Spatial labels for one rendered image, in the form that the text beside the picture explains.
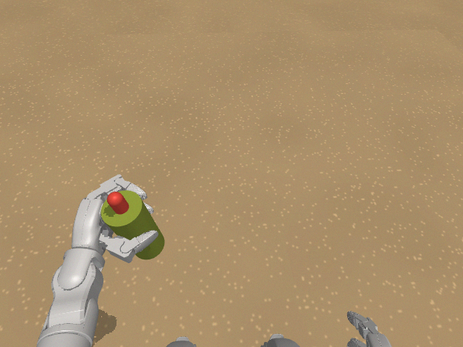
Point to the bottle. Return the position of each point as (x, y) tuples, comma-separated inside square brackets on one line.
[(126, 215)]

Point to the right robot hand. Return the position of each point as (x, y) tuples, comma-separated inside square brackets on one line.
[(368, 330)]

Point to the left robot arm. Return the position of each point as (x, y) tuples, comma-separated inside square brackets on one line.
[(73, 315)]

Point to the left robot hand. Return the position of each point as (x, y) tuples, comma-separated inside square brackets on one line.
[(89, 229)]

